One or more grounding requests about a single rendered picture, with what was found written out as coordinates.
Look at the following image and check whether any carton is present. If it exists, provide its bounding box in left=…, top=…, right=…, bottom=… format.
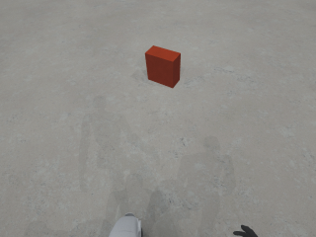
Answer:
left=145, top=45, right=181, bottom=88

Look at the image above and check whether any right robot hand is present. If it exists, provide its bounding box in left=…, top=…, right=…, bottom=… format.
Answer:
left=233, top=225, right=258, bottom=237

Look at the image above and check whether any left robot thigh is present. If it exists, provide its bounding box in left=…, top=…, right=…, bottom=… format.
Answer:
left=108, top=216, right=141, bottom=237

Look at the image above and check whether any left robot shin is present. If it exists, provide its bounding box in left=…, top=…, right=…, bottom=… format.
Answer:
left=124, top=212, right=135, bottom=217

